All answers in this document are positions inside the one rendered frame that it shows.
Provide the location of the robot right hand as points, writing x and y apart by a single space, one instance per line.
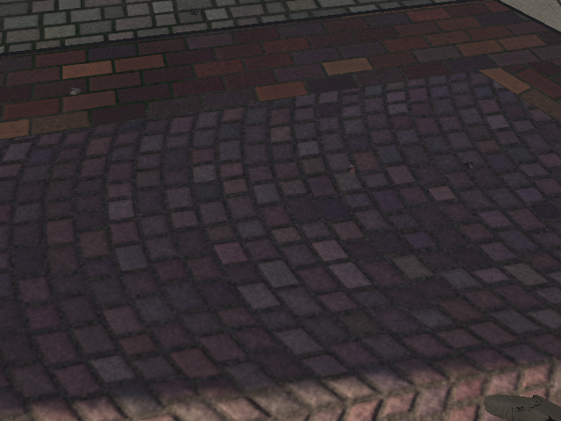
522 408

